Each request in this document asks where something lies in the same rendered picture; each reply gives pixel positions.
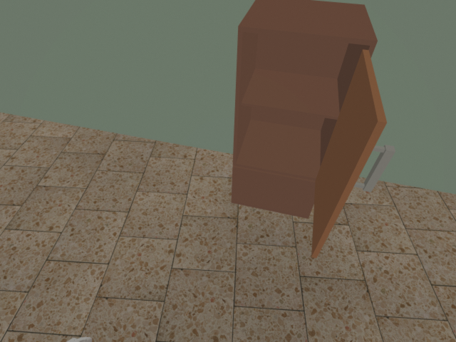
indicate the handle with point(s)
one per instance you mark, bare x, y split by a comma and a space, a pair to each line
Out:
386, 153

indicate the cupboard door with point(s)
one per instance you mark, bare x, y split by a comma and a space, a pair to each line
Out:
357, 130

